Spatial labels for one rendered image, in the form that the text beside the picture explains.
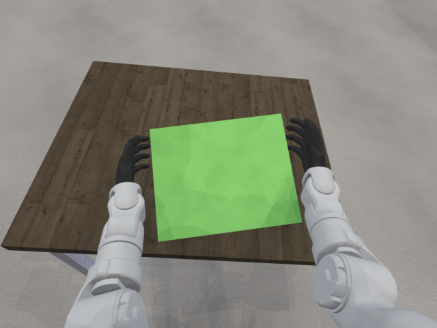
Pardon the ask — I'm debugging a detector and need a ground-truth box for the robot right upper arm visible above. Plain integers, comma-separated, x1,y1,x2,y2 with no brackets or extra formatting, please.
312,253,437,328

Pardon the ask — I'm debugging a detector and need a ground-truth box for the table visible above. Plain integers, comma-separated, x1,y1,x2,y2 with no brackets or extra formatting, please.
1,61,332,276

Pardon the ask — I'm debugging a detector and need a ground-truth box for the right robot hand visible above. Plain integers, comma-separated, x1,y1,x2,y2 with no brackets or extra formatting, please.
285,118,326,172

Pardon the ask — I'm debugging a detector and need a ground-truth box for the robot left upper arm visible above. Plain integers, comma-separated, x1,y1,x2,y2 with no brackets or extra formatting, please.
66,288,148,328

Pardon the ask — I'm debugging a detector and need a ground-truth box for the carton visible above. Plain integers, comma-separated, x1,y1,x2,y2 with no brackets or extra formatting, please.
150,113,302,242

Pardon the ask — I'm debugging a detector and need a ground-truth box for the robot left forearm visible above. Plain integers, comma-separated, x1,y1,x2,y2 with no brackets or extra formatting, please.
64,182,145,328

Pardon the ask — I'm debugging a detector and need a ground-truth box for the left robot hand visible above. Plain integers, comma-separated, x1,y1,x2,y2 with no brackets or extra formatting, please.
115,135,150,185

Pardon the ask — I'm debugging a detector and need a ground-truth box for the robot right forearm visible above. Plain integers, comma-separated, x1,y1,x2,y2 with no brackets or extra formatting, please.
300,167,397,307

